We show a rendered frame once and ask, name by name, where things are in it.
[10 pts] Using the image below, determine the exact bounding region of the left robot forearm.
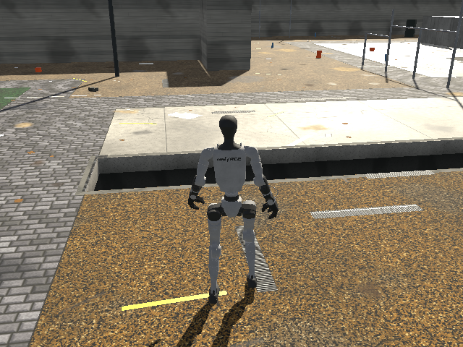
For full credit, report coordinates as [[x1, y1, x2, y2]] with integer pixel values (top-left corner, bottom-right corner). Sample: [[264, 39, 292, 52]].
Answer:
[[189, 175, 202, 200]]

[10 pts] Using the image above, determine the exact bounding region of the right robot forearm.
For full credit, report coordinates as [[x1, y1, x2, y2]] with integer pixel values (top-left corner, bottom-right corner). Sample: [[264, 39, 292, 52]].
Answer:
[[259, 175, 276, 205]]

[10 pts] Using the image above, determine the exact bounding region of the right robot hand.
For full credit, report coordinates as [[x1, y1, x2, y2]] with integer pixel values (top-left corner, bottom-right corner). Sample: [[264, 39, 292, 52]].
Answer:
[[262, 201, 279, 219]]

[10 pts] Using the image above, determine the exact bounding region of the robot right upper arm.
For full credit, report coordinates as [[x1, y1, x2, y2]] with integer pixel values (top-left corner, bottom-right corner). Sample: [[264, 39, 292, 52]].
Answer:
[[245, 146, 266, 187]]

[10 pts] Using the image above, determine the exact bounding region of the robot left foot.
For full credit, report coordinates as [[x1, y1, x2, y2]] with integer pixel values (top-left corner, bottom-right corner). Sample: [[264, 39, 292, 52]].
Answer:
[[209, 284, 220, 304]]

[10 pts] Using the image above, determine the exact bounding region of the left robot hand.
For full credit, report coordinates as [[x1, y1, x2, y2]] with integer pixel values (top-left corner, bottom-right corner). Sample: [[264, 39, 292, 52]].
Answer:
[[188, 196, 205, 210]]

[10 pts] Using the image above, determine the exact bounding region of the humanoid robot torso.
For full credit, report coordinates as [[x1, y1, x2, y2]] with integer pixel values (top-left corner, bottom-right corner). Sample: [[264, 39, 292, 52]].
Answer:
[[213, 143, 247, 217]]

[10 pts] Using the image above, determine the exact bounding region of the robot left upper arm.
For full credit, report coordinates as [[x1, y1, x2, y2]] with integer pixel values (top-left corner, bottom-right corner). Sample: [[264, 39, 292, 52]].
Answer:
[[195, 147, 214, 187]]

